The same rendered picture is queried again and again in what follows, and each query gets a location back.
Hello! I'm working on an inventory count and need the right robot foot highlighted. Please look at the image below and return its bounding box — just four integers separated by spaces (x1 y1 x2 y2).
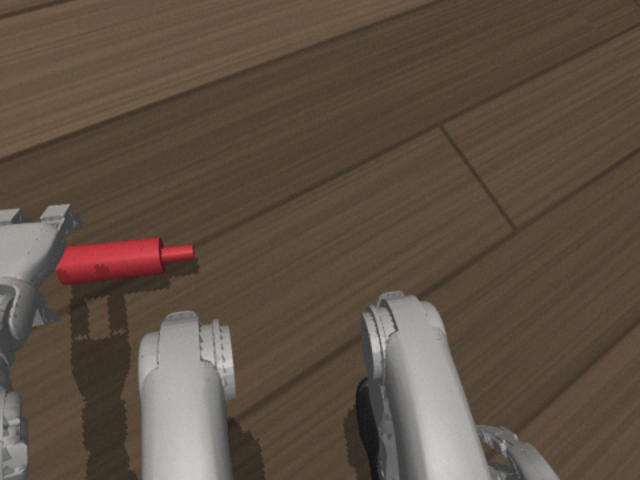
356 377 383 480

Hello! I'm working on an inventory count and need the right robot hand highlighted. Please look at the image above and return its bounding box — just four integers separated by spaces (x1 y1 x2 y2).
475 425 560 480

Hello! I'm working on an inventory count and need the left robot arm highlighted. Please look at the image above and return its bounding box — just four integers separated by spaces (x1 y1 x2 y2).
0 277 40 480

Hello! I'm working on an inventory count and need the left robot hand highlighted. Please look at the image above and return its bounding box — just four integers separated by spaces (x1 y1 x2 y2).
0 204 83 327

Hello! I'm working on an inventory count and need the bottle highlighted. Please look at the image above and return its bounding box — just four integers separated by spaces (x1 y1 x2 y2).
56 237 195 285

